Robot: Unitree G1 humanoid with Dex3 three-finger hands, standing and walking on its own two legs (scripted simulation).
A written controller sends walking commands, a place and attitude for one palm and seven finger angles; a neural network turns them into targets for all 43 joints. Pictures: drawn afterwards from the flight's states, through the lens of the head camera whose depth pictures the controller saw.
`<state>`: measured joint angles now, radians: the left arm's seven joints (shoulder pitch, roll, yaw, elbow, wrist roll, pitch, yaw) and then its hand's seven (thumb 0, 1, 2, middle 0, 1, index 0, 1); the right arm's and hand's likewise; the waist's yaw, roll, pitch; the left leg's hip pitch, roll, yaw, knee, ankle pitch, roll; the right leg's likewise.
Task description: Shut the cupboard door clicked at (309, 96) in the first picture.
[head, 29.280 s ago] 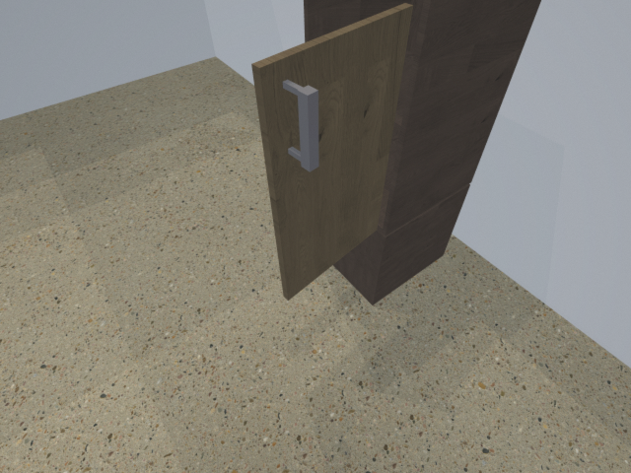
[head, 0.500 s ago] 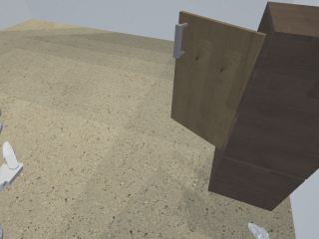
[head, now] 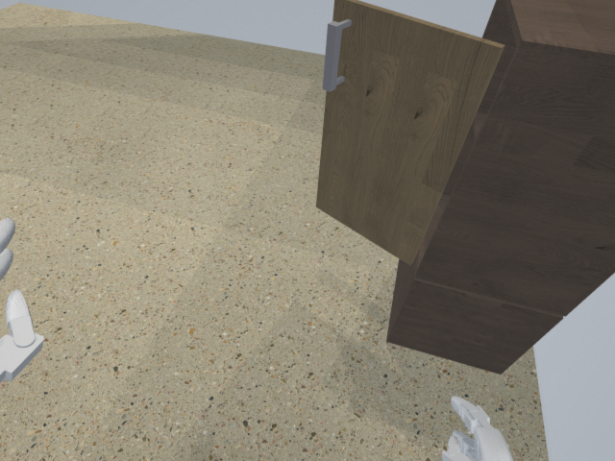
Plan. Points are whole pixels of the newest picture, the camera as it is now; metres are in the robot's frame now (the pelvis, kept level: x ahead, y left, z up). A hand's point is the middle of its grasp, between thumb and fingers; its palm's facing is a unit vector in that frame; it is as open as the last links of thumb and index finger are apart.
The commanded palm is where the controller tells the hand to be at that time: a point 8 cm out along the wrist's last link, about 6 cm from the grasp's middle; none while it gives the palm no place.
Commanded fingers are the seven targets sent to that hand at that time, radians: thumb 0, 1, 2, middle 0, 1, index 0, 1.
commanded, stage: stop stepping back and stand still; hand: left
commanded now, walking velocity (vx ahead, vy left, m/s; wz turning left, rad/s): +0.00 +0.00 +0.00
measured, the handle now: (337, 55) +0.86 -0.01 +0.15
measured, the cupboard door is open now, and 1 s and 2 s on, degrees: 66 66 66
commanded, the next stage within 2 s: let the arm hang, fingers relaxed in 0.46 s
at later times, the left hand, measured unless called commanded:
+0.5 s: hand (4, 365) +0.16 +0.28 +0.15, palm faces +0.44 -0.78 -0.44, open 7.4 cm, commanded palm +0.11 +0.31 +0.18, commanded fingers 0.00 0.90 0.90 -0.20 -0.30 -0.20 -0.30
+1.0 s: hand out of the picture -0.03 +0.18 -0.18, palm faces +0.04 -0.98 -0.17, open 7.1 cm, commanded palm none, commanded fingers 0.00 0.90 0.90 -0.20 -0.30 -0.20 -0.30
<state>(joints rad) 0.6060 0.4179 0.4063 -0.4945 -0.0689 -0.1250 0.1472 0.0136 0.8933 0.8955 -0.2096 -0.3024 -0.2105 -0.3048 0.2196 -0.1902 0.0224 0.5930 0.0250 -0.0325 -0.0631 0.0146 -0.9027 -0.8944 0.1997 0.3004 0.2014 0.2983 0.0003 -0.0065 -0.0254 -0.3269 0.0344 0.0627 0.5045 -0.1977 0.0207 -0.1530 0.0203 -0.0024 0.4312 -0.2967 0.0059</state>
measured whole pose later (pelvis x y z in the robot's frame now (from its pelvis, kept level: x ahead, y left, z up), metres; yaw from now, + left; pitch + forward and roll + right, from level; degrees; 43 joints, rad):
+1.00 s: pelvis -0.02 +0.00 +0.00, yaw +3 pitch -1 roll -1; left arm 0.35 0.22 0.01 0.96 0.01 0.04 0.02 0.00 0.98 0.89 -0.21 -0.30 -0.20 -0.30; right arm 0.31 -0.21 0.00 1.00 -0.02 0.04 -0.01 0.01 -0.91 -0.89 0.20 0.30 0.20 0.30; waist -0.01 -0.05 0.05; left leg -0.33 0.00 0.02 0.50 -0.16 0.03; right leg -0.17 0.00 -0.04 0.48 -0.30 0.00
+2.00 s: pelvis +0.01 -0.02 +0.00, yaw +1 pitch -1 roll +0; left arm 0.34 0.13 0.01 1.15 0.01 -0.01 0.04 0.00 0.91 0.90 -0.20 -0.30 -0.20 -0.30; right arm 0.28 -0.14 -0.01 1.13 -0.01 0.02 -0.03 0.01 -0.91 -0.89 0.20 0.30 0.20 0.30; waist -0.01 0.01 0.04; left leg -0.22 0.02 0.05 0.41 -0.17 0.00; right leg -0.06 0.01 -0.02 0.39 -0.31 -0.02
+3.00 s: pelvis +0.01 +0.00 +0.00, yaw +19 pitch +2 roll -2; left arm 0.12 0.26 0.08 0.89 0.03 0.04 0.02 0.00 0.91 0.90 -0.20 -0.30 -0.20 -0.30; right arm 0.21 -0.21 -0.06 0.94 -0.03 0.04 0.00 0.01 -0.91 -0.89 0.20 0.30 0.20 0.30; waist -0.03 0.00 0.09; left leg -0.35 -0.06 -0.09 0.43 -0.12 0.05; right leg -0.46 -0.03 0.03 0.97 -0.38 0.06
